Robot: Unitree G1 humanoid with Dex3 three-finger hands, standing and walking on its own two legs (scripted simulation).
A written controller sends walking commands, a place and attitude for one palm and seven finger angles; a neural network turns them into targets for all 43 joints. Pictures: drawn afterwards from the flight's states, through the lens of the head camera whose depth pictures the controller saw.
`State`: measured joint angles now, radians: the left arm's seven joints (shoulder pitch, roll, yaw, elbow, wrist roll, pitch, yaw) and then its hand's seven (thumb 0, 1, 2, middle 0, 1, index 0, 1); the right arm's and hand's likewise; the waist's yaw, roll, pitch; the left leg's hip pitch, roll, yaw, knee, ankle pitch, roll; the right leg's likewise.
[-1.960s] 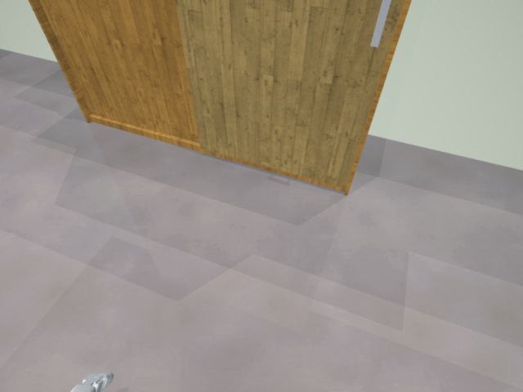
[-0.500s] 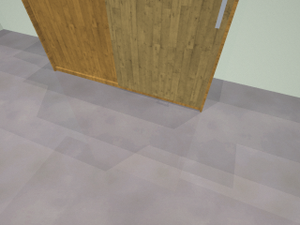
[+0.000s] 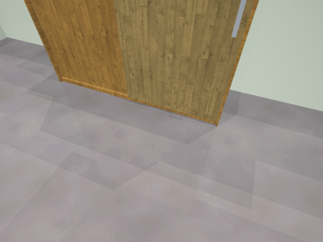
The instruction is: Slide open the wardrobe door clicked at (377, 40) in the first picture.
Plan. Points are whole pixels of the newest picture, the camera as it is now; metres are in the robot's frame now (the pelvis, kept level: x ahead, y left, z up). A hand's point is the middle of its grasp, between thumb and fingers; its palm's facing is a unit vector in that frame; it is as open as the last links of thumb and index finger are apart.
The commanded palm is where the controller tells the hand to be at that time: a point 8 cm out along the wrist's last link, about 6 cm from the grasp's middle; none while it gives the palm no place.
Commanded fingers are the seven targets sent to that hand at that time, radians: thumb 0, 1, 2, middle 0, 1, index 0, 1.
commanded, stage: walk to a spot facing it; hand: right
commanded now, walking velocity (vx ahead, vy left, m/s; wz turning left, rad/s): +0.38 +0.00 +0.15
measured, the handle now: (243, 1) +1.18 -0.35 +0.18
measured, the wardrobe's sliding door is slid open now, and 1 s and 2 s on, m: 0.00 0.00 0.00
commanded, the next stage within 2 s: turn to face it in 0.92 s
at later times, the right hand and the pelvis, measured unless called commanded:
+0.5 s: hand (219, 216) +0.26 -0.17 -0.19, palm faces -0.16 +0.98 -0.14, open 7.4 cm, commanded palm none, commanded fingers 0.00 -0.90 -0.90 0.20 0.30 0.20 0.30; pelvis +0.15 -0.01 -0.02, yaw +7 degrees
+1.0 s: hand (214, 183) +0.37 -0.17 -0.20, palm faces -0.01 +0.99 -0.15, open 7.3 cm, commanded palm none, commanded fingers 0.00 -0.90 -0.90 0.20 0.30 0.20 0.30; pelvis +0.39 +0.01 -0.02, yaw +5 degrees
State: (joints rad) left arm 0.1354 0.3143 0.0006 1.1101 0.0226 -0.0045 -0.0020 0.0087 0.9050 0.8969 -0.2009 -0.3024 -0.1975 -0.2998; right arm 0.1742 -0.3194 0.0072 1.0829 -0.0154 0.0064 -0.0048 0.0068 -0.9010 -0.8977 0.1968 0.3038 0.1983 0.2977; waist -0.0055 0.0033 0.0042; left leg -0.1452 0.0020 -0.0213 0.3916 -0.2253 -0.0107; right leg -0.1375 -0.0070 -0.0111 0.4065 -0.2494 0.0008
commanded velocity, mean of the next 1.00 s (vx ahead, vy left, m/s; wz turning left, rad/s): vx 0.35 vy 0.00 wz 0.08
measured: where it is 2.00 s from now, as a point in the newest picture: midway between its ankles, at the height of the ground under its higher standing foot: (160, 207)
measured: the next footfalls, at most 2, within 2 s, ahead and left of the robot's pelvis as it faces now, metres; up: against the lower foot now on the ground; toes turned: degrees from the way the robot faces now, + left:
left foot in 0.58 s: +0.34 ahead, +0.12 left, +0.00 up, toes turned +15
right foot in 1.02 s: +0.54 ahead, -0.09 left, +0.00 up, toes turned -4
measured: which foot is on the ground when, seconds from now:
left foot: down 0.00-0.20, up 0.22-0.56, down 0.58-1.00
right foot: down 0.00-0.60, up 0.62-1.00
